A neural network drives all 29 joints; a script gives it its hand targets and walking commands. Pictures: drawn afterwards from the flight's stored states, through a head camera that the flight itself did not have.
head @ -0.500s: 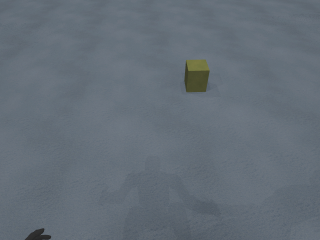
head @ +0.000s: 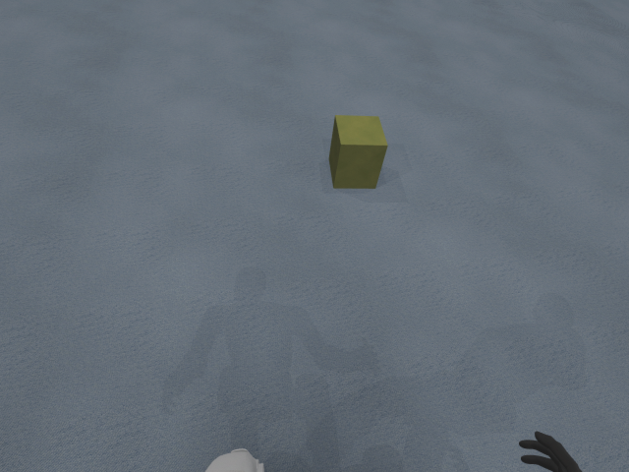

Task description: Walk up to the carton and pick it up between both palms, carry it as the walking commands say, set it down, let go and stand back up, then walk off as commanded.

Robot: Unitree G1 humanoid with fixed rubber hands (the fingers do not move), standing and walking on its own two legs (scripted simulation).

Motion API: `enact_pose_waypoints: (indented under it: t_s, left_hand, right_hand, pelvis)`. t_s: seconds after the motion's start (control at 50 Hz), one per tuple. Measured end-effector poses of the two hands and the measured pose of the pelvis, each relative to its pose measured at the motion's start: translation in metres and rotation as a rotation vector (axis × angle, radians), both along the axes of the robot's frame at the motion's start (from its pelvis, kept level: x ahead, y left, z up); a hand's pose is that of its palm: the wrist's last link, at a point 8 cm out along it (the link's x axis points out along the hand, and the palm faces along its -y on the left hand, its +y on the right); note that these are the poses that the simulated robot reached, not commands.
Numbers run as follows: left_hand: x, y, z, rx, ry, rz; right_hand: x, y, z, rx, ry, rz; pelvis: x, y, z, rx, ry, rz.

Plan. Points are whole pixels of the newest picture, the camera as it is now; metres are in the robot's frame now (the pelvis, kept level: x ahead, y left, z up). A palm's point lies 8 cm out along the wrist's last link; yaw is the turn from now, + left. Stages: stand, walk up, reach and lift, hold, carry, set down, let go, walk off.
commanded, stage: walk up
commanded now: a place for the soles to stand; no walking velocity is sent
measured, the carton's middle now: (355, 152) +1.47 -0.16 -0.63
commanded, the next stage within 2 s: none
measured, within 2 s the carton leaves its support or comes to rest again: neither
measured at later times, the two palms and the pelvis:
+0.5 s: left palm (188, 266) +0.42 +0.23 -0.07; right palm (571, 402) +0.26 -0.38 -0.11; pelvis +0.27 -0.07 +0.01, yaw -4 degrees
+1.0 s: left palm (198, 217) +0.56 +0.25 -0.11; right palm (520, 222) +0.58 -0.37 -0.06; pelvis +0.50 -0.06 +0.01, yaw -1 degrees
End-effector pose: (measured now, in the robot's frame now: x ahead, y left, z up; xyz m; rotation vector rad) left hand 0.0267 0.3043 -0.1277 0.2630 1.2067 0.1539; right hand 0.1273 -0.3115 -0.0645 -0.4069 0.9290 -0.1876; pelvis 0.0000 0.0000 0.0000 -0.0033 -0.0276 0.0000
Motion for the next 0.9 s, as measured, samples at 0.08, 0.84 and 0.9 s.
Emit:
enact_pose_waypoints:
  t_s: [0.08, 0.84, 0.9]
  left_hand:
    - [0.083, 0.003, 0.017, 0.003, -0.082, -0.065]
    - [0.430, -0.045, 0.003, 0.024, -0.017, 0.028]
    - [0.463, -0.045, 0.004, 0.021, 0.006, -0.011]
  right_hand:
    - [0.003, -0.005, 0.007, 0.004, 0.030, -0.082]
    - [0.404, -0.070, -0.003, -0.036, 0.096, -0.012]
    - [0.433, -0.065, 0.003, -0.028, 0.037, -0.043]
  pelvis:
    - [0.039, 0.001, 0.011, 0.011, -0.013, -0.017]
    - [0.437, -0.054, -0.002, -0.009, 0.013, -0.002]
    - [0.460, -0.052, 0.002, 0.001, 0.001, -0.008]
